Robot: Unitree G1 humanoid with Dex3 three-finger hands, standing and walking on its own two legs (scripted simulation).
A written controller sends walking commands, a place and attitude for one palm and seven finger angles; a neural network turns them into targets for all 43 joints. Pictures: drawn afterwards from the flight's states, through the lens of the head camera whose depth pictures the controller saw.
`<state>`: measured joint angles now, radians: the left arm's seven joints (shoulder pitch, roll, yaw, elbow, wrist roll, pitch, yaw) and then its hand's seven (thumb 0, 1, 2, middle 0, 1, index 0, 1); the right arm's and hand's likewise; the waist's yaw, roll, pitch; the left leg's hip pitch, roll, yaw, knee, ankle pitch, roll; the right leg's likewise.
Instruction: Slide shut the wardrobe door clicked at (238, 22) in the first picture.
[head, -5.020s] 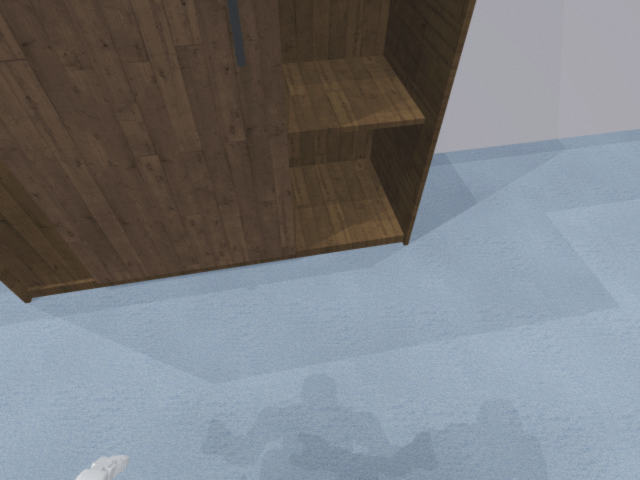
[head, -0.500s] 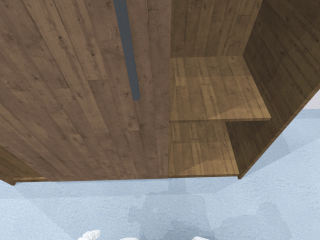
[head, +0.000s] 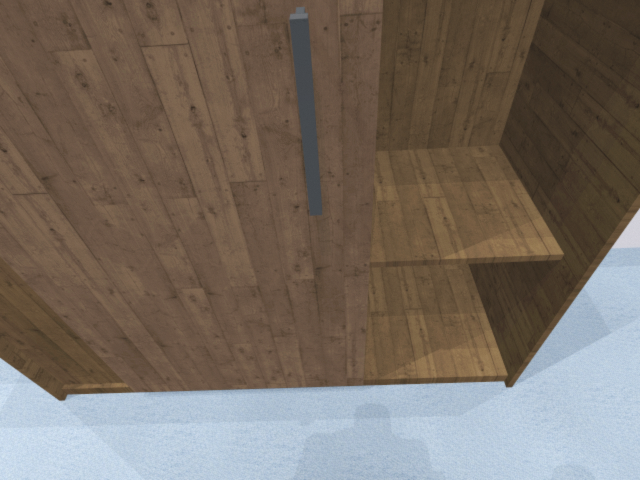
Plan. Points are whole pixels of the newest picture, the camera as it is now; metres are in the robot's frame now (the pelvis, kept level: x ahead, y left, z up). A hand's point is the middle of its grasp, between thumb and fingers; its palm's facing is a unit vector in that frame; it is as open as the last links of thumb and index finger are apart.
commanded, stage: come to a stop and stand still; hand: left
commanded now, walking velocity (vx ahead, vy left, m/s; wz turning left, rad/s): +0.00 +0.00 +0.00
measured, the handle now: (309, 125) +0.52 +0.05 +0.21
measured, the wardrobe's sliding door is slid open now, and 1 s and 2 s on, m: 0.45 0.45 0.45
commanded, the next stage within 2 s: look again from close up in 0.98 s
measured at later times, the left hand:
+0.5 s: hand out of the picture +0.04 +0.15 -0.16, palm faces +0.02 -0.97 -0.24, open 7.3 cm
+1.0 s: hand out of the picture +0.04 +0.12 -0.16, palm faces +0.04 -0.98 -0.22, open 7.3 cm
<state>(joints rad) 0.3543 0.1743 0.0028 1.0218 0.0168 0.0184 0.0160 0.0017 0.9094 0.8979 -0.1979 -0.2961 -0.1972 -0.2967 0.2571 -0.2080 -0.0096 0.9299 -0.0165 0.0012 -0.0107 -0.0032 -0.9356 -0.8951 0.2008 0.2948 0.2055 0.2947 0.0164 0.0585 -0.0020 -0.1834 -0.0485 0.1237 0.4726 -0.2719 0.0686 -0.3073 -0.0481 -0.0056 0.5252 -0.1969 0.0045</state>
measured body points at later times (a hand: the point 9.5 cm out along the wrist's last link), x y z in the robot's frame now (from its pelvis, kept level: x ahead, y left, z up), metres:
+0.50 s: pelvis +0.02 -0.02 +0.01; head +0.03 -0.05 +0.46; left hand +0.04 +0.21 -0.14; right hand +0.00 -0.23 -0.17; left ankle +0.00 +0.07 -0.74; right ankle +0.05 -0.13 -0.74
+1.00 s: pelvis +0.04 -0.05 +0.01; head +0.05 -0.07 +0.46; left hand +0.04 +0.17 -0.14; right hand +0.04 -0.27 -0.16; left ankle +0.00 +0.07 -0.74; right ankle +0.05 -0.13 -0.74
